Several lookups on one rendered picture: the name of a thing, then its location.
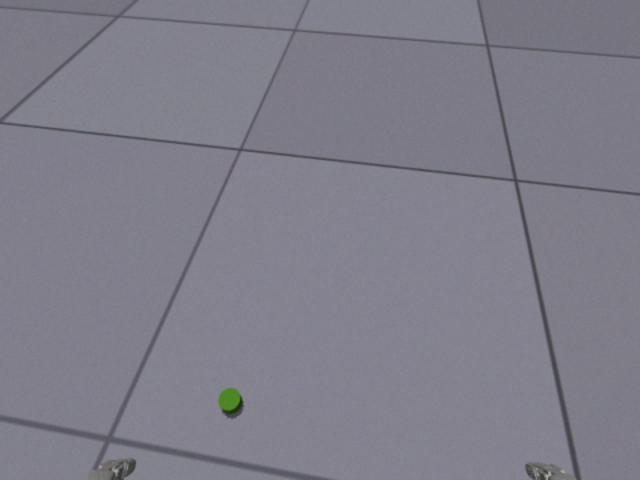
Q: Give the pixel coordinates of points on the left robot hand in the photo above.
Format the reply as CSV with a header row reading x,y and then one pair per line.
x,y
113,470

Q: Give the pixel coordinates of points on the right robot hand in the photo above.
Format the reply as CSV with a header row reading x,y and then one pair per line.
x,y
541,471

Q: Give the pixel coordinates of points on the tin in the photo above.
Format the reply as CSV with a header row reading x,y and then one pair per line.
x,y
230,401

